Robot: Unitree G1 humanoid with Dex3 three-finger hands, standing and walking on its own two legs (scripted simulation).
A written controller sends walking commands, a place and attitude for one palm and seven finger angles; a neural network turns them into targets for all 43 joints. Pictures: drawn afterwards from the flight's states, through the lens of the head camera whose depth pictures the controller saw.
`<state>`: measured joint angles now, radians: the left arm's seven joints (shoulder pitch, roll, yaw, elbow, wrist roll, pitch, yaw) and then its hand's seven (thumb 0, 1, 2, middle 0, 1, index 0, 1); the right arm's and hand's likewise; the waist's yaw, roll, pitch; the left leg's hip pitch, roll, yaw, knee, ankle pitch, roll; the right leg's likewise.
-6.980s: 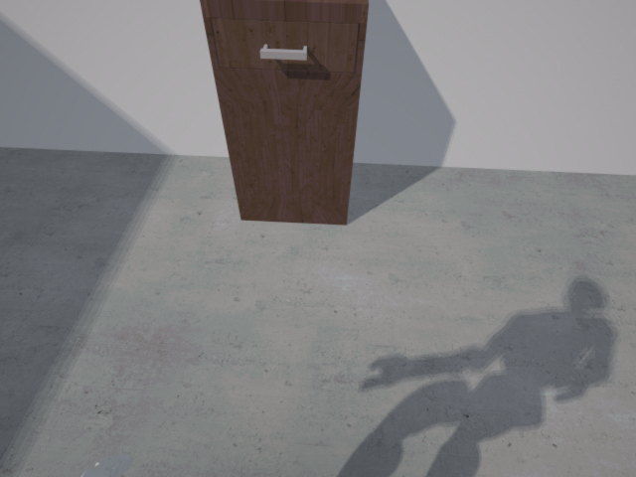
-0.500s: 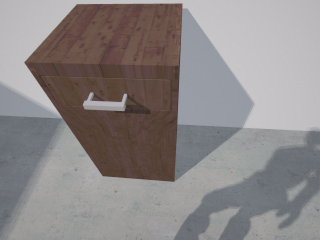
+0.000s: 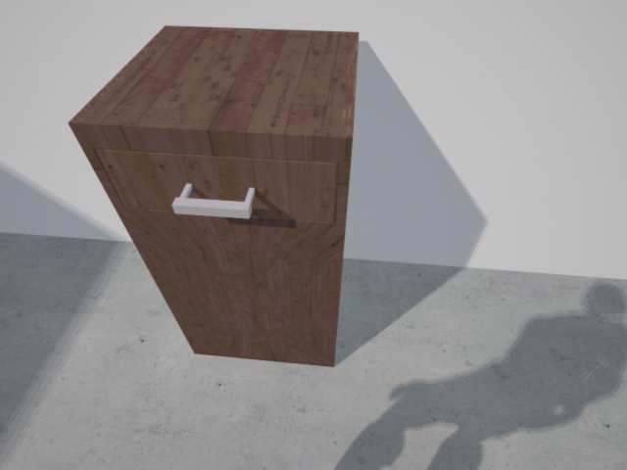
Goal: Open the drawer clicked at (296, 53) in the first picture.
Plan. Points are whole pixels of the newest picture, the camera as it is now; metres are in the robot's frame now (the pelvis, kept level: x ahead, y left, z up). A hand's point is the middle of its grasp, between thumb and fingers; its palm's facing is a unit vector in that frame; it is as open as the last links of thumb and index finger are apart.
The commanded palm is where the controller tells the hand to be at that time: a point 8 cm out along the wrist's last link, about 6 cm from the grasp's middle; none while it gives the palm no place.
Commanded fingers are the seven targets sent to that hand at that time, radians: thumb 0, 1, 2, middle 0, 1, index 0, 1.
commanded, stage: come to a stop and stand still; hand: left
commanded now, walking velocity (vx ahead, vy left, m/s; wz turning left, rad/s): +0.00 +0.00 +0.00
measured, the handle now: (215, 199) +0.55 +0.21 +0.01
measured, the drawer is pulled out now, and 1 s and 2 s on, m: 0.00 0.00 0.00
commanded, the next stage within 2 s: none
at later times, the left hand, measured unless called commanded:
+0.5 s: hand out of the picture -0.09 +0.22 -0.16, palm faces +0.04 -0.98 -0.20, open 7.4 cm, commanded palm none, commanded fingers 0.00 0.90 0.90 -0.20 -0.30 -0.20 -0.30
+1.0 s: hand out of the picture -0.10 +0.23 -0.18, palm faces +0.07 -0.99 -0.15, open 7.3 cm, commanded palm none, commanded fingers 0.00 0.90 0.90 -0.20 -0.30 -0.20 -0.30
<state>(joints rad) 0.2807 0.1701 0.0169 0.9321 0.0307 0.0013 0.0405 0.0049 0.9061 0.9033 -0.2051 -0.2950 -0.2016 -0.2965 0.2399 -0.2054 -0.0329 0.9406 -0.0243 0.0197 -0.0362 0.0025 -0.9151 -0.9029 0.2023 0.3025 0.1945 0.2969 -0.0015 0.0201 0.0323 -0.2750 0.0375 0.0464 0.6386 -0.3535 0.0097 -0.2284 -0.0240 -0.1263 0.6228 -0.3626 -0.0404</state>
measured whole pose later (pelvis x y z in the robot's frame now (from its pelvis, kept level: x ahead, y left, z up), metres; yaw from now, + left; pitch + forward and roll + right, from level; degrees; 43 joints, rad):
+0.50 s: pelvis -0.07 +0.04 +0.01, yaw +0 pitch -2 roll -1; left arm 0.39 0.18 0.02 1.00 0.03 0.03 0.02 0.00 0.90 0.90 -0.20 -0.29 -0.20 -0.30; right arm 0.34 -0.17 -0.01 1.01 -0.03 0.04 -0.01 0.00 -0.91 -0.90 0.20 0.30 0.20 0.30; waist 0.00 0.01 0.01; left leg -0.31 0.00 0.05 0.50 -0.18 0.05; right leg -0.26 -0.03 -0.09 0.49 -0.24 0.00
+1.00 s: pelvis -0.13 +0.07 +0.00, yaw +1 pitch -3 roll -3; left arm 0.29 0.14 0.06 1.03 0.04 0.06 0.04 0.02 0.93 0.90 -0.20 -0.29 -0.20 -0.30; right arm 0.40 -0.11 -0.03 1.09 -0.03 0.04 -0.03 0.00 -0.91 -0.90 0.20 0.30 0.19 0.30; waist -0.04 0.00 -0.03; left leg -0.39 0.00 0.06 0.59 -0.16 0.10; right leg -0.47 0.00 -0.03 1.04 -0.36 0.01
